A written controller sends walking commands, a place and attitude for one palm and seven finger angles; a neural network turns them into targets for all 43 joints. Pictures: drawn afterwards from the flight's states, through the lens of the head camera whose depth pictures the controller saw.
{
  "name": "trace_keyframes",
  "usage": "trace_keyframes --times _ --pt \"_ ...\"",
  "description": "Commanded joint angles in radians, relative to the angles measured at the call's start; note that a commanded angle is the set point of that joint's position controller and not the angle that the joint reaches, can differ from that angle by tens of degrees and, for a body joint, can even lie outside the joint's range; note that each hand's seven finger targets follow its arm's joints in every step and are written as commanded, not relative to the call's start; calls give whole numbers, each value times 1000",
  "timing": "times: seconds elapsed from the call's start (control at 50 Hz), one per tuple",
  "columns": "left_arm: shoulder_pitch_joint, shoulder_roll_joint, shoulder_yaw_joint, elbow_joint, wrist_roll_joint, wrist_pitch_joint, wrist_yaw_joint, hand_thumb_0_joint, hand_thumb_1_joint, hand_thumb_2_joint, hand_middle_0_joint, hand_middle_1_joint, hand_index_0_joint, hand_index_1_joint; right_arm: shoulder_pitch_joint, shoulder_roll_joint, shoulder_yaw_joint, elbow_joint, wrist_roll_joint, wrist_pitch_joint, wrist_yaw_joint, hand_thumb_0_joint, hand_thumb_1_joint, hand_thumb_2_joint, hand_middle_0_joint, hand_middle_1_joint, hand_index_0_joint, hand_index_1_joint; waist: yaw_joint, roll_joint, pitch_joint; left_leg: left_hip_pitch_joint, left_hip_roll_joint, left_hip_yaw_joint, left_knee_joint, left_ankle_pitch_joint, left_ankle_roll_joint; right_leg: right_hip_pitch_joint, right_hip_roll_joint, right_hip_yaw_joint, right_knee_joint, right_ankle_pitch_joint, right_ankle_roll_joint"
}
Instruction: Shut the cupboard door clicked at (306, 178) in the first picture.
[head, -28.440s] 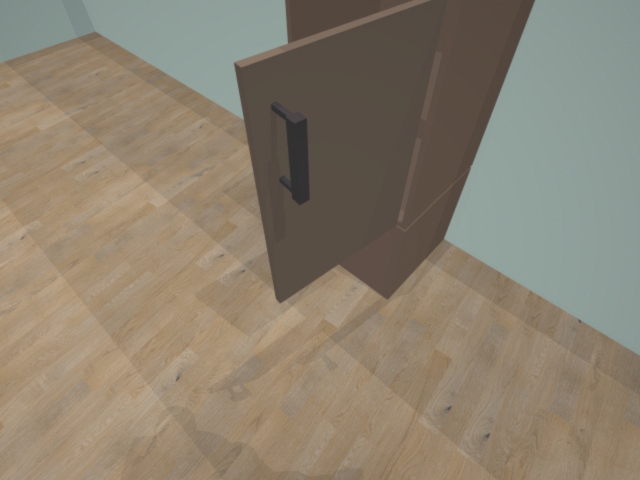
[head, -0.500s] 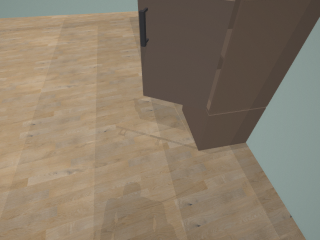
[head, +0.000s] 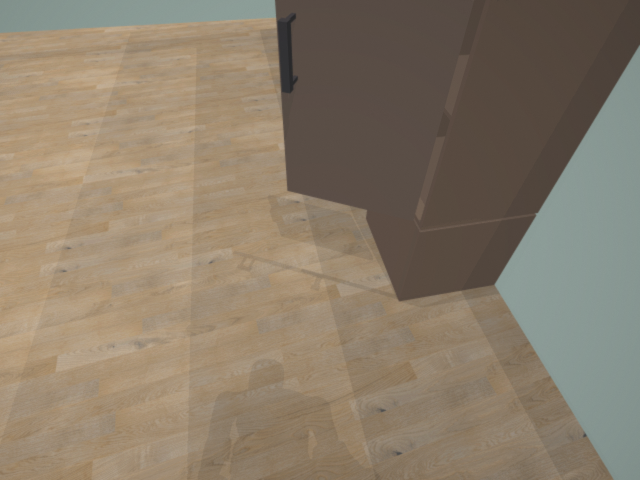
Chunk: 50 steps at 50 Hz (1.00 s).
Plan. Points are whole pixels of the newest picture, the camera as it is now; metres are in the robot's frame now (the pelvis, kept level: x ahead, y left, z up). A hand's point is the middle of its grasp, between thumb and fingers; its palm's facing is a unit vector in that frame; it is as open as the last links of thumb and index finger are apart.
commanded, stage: look to check the result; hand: left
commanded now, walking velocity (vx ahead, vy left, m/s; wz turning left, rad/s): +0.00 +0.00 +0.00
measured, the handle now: (289, 53) +0.96 +0.12 +0.10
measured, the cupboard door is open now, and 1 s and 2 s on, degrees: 60 60 60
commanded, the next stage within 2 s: walk to a spot facing it in 0.08 s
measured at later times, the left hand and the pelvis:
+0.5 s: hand out of the picture +0.02 +0.20 -0.20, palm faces +0.15 -0.97 -0.21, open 7.4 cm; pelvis +0.01 +0.01 -0.02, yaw +7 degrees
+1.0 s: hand out of the picture +0.01 +0.19 -0.15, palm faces +0.41 -0.86 -0.31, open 7.4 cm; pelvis +0.04 -0.03 +0.00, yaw +25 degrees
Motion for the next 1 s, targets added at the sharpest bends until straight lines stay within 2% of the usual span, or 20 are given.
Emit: trace_keyframes --times 0.0,0.24,0.38,0.44,0.48,0.5,0.52,0.54,0.6,0.64,0.76,0.8,0.82,0.84,0.86,0.88,0.92,0.94,0.96,0.98 --pt "57 115 18 -21 0 -15 5 0 900 900 -200 -300 -200 -300 51 -110 -13 -23 1 -15 -4 0 -900 -900 200 300 200 300 -5 4 37 28 90 -103 -85 -13 6 -72 -88 89 -102 -6 -34" --pt "53 121 27 -36 0 -5 9 0 900 900 -200 -300 -200 -300 43 -103 -11 -32 4 -6 1 0 -900 -900 200 300 200 300 2 -14 33 -6 82 -105 -37 73 1 -38 -107 55 -56 39 -26" --pt "-11 194 78 -123 8 17 12 0 900 900 -200 -300 -200 -300 18 -104 -43 -100 -3 24 14 0 -900 -900 200 300 200 300 -3 -116 25 -128 24 -57 241 -15 -17 -87 -264 81 -50 -43 -118" --pt "-71 201 87 -171 16 18 14 0 900 900 -200 -300 -200 -300 24 -113 -56 -131 -4 28 23 0 -900 -900 200 300 200 300 -24 -134 7 -125 38 -45 325 -126 -27 -121 -310 35 7 37 -135" --pt "-72 187 91 -198 13 26 11 0 900 900 -200 -300 -200 -300 45 -141 -62 -143 -7 22 28 0 -900 -900 200 300 200 300 -30 20 10 -90 105 -163 155 70 11 -173 -230 -67 173 -23 -63" --pt "-54 153 88 -207 5 30 9 0 900 900 -200 -300 -200 -300 71 -193 -68 -151 -17 15 23 0 -900 -900 200 300 200 300 -38 201 14 -89 198 -410 24 212 75 -212 -103 -111 344 -160 -3" --pt "-82 142 86 -229 2 36 12 0 900 900 -200 -300 -200 -300 115 -239 -81 -145 -28 14 10 0 -900 -900 200 300 200 300 -69 323 -6 -25 289 -629 -117 210 147 -305 -7 -59 566 -391 26" --pt "-123 159 83 -247 11 42 13 0 900 900 -200 -300 -200 -300 146 -256 -82 -131 -22 13 2 0 -900 -900 200 300 200 300 -71 287 -18 5 303 -667 -140 150 156 -366 -25 49 690 -376 17" --pt "-115 158 90 -252 13 31 -3 0 900 900 -200 -300 -200 -300 47 -235 -77 -181 -20 7 -5 0 -900 -900 200 300 200 300 -23 126 -67 -5 216 -547 -132 -64 128 -386 -40 102 741 -190 37" --pt "-111 146 86 -255 10 22 -14 0 900 900 -200 -300 -200 -300 26 -237 -78 -199 -21 3 -5 0 -900 -900 200 300 200 300 -18 76 -113 25 172 -516 -137 -141 123 -366 -26 91 670 -156 48" --pt "-131 149 74 -303 11 17 -27 0 900 900 -200 -300 -200 -300 44 -267 -98 -210 -27 12 9 0 -900 -900 200 300 200 300 -45 169 -103 36 127 -577 -166 -345 134 -281 39 40 358 -250 44" --pt "-48 162 77 -286 7 19 -30 0 900 900 -200 -300 -200 -300 -6 -270 -104 -229 -27 18 14 0 -900 -900 200 300 200 300 -4 194 -89 -86 78 -546 -166 -390 102 -107 74 2 190 -233 29" --pt "40 174 85 -263 7 19 -32 0 900 900 -200 -300 -200 -300 -52 -264 -105 -242 -23 22 13 0 -900 -900 200 300 200 300 41 167 -94 -197 34 -496 -136 -438 70 57 89 -23 66 -178 23" --pt "129 224 97 -247 12 10 -27 0 900 900 -200 -300 -200 -300 -98 -233 -102 -255 -11 22 18 0 -900 -900 200 300 200 300 92 78 -99 -371 -32 -403 13 -438 28 255 18 63 -100 -191 -3" --pt "146 311 112 -253 31 1 -12 0 900 900 -200 -300 -200 -300 -97 -134 -88 -275 8 14 21 0 -900 -900 200 300 200 300 107 -254 -86 -627 -139 -187 370 -436 -33 378 -301 416 -257 -423 -84" --pt "64 320 98 -275 20 -1 -3 0 900 900 -200 -300 -200 -300 -132 -165 -93 -294 -12 4 26 0 -900 -900 200 300 200 300 76 -249 50 -703 -98 -176 629 -377 -42 149 -487 599 -319 -546 -121" --pt "-120 297 99 -322 8 -22 -6 0 900 900 -200 -300 -200 -300 -62 -169 -97 -292 -25 20 49 0 -900 -900 200 300 200 300 -38 -122 44 -598 -21 -169 812 -222 -49 1 -423 438 -313 -462 -134" --pt "-128 251 92 -318 10 -34 -2 0 900 900 -200 -300 -200 -300 -58 -173 -100 -278 -26 24 55 0 -900 -900 200 300 200 300 -48 -134 50 -582 10 -166 850 -174 -55 -25 -378 378 -306 -423 -109" --pt "-129 210 80 -308 11 -46 -6 0 900 900 -200 -300 -200 -300 -76 -179 -94 -269 -25 18 66 0 -900 -900 200 300 200 300 -50 -140 117 -580 32 -138 834 -125 -59 -20 -317 227 -268 -234 -100" --pt "-78 198 76 -292 9 -55 -11 0 900 900 -200 -300 -200 -300 -81 -164 -86 -273 -20 12 73 0 -900 -900 200 300 200 300 -35 -130 93 -572 22 -107 807 -91 -60 45 -275 124 -227 -46 -89"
